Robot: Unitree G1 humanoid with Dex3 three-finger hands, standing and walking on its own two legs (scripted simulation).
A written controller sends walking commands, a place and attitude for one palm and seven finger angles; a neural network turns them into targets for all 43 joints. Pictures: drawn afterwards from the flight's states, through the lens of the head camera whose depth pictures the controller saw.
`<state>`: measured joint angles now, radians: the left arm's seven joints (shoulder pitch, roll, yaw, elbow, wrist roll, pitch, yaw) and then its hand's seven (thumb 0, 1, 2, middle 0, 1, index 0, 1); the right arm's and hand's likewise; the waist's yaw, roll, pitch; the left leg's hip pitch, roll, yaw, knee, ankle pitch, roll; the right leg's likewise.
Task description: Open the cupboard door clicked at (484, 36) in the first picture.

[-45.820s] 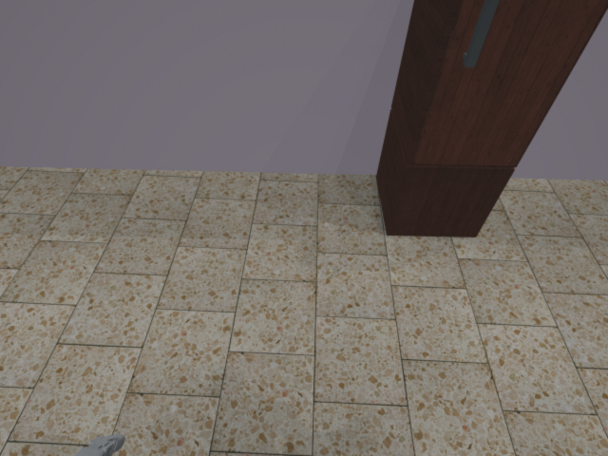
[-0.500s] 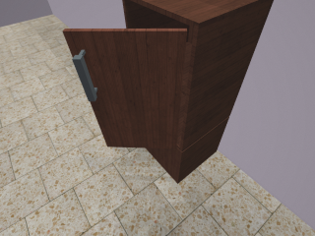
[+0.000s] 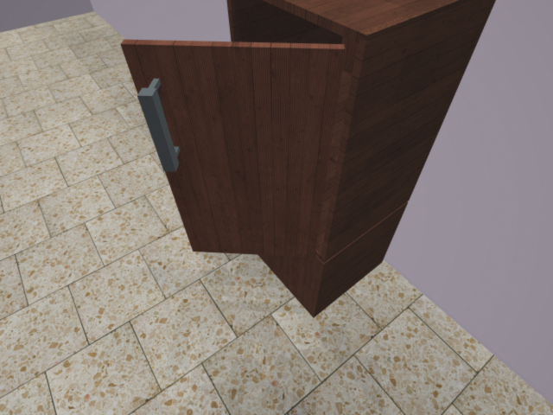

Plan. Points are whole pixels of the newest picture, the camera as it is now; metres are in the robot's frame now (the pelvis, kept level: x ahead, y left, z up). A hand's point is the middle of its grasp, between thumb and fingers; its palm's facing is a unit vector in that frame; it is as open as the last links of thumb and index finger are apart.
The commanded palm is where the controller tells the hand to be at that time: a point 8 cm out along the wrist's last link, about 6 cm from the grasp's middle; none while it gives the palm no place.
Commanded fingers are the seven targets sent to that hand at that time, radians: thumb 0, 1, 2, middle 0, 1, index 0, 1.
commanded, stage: raise the hand with hooked fingers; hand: left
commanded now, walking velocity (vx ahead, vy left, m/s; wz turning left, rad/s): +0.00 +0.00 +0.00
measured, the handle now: (163, 126) +0.56 +0.25 +0.11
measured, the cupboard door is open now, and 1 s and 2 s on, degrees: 48 48 48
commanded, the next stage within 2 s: none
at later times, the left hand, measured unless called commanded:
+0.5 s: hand (123, 395) +0.15 +0.21 +0.00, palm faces +0.19 -0.98 -0.06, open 9.5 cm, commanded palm +0.14 +0.26 +0.01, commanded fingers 0.00 0.20 0.60 -0.25 -0.75 -0.25 -0.75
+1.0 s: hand (106, 324) +0.22 +0.24 +0.04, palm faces +0.02 -1.00 -0.07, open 12.5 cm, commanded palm +0.19 +0.30 +0.07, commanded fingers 0.00 -0.38 0.35 -0.29 -1.12 -0.29 -1.12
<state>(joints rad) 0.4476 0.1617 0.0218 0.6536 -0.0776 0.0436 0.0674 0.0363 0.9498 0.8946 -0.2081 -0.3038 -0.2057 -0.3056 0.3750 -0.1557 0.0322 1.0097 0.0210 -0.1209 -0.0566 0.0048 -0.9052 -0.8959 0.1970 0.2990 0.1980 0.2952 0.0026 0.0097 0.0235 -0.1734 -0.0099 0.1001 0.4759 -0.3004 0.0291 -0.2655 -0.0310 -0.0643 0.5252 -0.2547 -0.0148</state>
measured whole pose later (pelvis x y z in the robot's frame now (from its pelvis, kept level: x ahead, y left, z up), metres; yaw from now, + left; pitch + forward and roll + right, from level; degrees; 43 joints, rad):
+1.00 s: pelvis -0.01 +0.00 -0.03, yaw +3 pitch +6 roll -2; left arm 0.21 0.34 0.32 0.11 -0.33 -0.23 -0.41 0.00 -0.16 0.45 -0.28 -0.98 -0.28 -0.98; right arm 0.29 -0.31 0.01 0.61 0.05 -0.27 -0.09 0.01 -0.90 -0.90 0.20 0.30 0.20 0.30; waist 0.00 0.03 -0.05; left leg -0.48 0.02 0.03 0.81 -0.43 0.03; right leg -0.51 -0.03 -0.12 0.75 -0.35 -0.02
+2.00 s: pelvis +0.00 -0.01 +0.00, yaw +2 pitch +1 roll +0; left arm -0.14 0.44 0.45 0.33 -0.31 -0.02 -0.48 -0.01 -0.50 0.30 -0.30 -1.20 -0.30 -1.20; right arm 0.25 -0.28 0.06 0.61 0.06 -0.23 -0.11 0.01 -0.90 -0.90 0.20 0.30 0.20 0.30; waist 0.03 0.05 -0.02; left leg -0.24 0.01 0.05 0.55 -0.33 0.02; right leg -0.28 -0.01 -0.11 0.53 -0.26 -0.03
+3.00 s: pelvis -0.01 +0.00 -0.01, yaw +1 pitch +8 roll -1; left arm -0.69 0.59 0.45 0.98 -0.22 -0.17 -0.52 -0.01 -0.50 0.30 -0.30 -1.20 -0.30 -1.20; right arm 0.34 -0.31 0.06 0.64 0.05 -0.13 -0.09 0.01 -0.90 -0.90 0.20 0.30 0.20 0.30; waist -0.06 0.01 -0.04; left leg -0.44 0.01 0.06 0.64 -0.35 0.03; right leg -0.48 -0.02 -0.09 0.60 -0.26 -0.02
